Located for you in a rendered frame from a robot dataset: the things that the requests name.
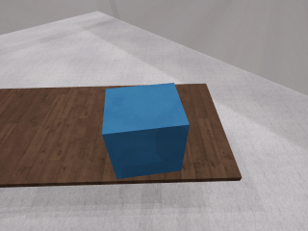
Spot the carton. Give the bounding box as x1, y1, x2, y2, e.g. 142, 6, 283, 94
102, 83, 190, 179

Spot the table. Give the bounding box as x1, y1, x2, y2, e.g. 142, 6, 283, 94
0, 83, 242, 188

